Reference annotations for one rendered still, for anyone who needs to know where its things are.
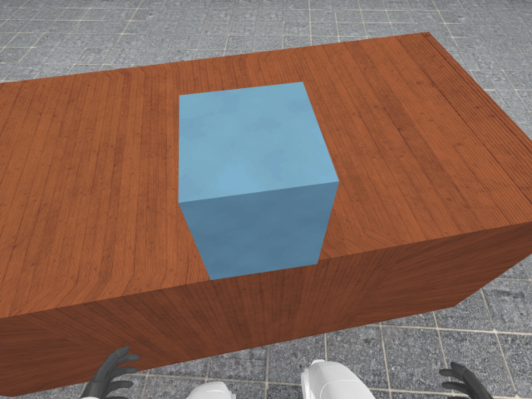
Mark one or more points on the right robot hand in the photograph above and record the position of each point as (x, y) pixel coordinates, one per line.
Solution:
(472, 387)

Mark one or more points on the robot thigh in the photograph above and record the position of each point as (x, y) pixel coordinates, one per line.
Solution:
(332, 380)
(211, 390)

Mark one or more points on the carton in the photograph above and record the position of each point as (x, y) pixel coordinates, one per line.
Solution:
(256, 181)

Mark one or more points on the left robot hand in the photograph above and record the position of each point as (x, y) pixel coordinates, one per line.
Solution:
(101, 383)

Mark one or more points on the right robot thigh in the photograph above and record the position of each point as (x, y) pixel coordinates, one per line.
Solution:
(332, 380)

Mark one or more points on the pedestal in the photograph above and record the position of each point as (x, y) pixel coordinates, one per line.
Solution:
(434, 201)

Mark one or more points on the left robot thigh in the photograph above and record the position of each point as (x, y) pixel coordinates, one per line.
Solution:
(211, 390)

